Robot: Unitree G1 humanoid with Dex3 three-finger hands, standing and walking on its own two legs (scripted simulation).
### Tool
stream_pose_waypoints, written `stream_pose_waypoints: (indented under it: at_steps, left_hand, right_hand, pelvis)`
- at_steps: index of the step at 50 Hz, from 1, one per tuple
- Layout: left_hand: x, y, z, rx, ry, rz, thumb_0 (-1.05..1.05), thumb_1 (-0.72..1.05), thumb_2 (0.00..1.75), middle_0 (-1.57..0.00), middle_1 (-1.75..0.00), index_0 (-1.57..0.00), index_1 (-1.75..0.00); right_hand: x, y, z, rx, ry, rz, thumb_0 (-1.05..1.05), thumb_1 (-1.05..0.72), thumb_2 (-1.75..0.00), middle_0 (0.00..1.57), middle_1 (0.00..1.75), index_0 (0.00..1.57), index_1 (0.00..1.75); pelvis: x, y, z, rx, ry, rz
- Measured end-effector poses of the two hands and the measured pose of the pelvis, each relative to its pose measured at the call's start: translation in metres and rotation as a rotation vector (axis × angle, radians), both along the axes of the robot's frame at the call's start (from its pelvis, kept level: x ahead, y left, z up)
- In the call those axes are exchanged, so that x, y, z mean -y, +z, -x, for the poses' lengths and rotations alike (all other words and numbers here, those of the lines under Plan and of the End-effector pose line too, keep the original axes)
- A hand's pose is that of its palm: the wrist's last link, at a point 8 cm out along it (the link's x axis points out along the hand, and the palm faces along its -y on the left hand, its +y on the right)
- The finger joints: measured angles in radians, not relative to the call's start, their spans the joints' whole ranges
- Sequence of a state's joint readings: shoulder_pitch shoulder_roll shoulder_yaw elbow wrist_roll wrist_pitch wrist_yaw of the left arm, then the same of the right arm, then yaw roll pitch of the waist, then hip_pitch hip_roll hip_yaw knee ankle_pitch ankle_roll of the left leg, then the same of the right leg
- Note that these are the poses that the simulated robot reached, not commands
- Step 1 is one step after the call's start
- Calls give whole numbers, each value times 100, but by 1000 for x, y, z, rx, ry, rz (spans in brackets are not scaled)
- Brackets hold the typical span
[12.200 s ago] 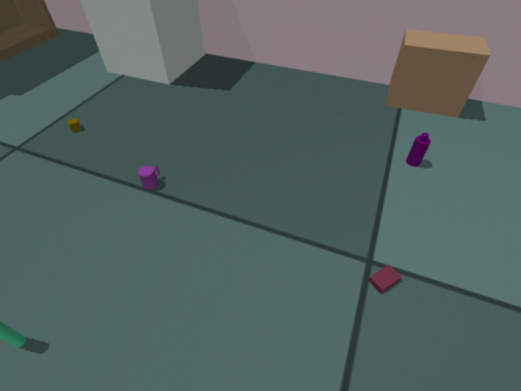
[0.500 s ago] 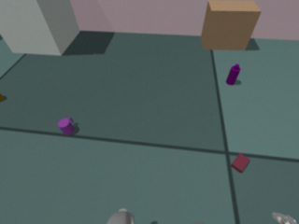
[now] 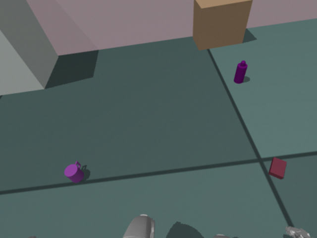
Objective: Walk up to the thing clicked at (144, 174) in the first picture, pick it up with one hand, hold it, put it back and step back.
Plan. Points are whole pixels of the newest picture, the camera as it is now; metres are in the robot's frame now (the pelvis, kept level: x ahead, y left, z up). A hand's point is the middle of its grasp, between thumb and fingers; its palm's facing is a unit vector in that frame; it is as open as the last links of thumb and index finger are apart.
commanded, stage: walk up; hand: left
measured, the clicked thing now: (75, 171) +0.61 +0.67 -0.68
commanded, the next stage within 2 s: none
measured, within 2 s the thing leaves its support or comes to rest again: neither
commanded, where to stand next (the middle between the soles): +0.12 +0.71 m, yaw -45 degrees
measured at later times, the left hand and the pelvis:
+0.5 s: hand out of the picture +0.20 +0.52 -0.10, palm faces -0.25 -0.74 -0.62, open 7.3 cm; pelvis +0.06 +0.24 -0.01, yaw -14 degrees
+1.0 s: hand out of the picture +0.32 +0.74 -0.11, palm faces -0.43 -0.71 -0.55, open 7.3 cm; pelvis +0.09 +0.51 +0.01, yaw -27 degrees
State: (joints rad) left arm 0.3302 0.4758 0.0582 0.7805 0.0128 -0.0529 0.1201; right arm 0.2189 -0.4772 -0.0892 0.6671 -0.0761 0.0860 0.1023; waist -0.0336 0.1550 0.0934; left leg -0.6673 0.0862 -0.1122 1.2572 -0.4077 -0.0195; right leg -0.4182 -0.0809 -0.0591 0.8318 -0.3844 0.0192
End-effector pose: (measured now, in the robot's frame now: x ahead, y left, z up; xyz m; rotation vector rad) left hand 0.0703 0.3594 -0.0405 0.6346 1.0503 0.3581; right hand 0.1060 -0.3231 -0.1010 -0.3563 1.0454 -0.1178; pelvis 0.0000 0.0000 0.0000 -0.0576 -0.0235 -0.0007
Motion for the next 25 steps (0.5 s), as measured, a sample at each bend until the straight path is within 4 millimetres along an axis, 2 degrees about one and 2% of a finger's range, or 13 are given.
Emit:
stream_pose_waypoints:
  at_steps: [4, 7, 9, 11, 14, 17, 21, 25]
  left_hand:
    - [-50, -13, -18, -34, -57, 1, 1, 90, 90, -21, -31, -21, -30]
    - [-97, -31, -42, -58, -92, -10, 1, 90, 90, -21, -31, -22, -30]
    - [-119, -40, -62, -68, -87, -17, 1, 90, 90, -21, -31, -21, -30]
    - [-130, -41, -83, -65, -105, -2, 1, 90, 90, -21, -31, -21, -30]
    - [-136, -36, -111, -63, -157, 39, 1, 91, 90, -21, -30, -21, -30]
    - [-138, -28, -131, -68, -216, 67, 1, 91, 90, -21, -30, -21, -30]
    - [-157, -26, -139, -56, -284, 45, 0, 90, 90, -21, -31, -21, -30]
    - [-192, -15, -136, -48, -264, 20, 0, 90, 90, -21, -31, -21, -30]
  right_hand:
    - [-40, 9, -43, 106, -4, 11, 0, -91, -90, 20, 30, 21, 30]
    - [-72, 10, -53, 161, -28, 57, 0, -91, -90, 20, 30, 20, 30]
    - [-94, 7, -45, 160, -58, 72, 0, -91, -90, 20, 30, 20, 30]
    - [-116, 6, -29, 118, -106, 65, 0, -91, -90, 20, 30, 20, 30]
    - [-146, 6, 0, 39, -176, 45, 0, -91, -90, 20, 30, 20, 30]
    - [-170, 2, 25, -26, -233, 27, 0, -90, -90, 20, 30, 21, 30]
    - [-196, -17, 41, -70, -285, 12, 0, -90, -90, 20, 30, 21, 30]
    - [-229, -25, 40, -98, -304, -5, 1, -90, -90, 20, 30, 20, 30]
  pelvis:
    - [-53, -11, -15, -13, -50, -18]
    - [-96, -26, -29, -20, -92, -48]
    - [-117, -29, -35, -19, -118, -40]
    - [-133, -22, -40, -18, -135, -33]
    - [-152, -10, -47, -20, -160, -37]
    - [-173, -2, -55, -29, -189, -41]
    - [-201, -11, -60, -15, -233, -40]
    - [-237, -9, -65, 8, -252, -25]
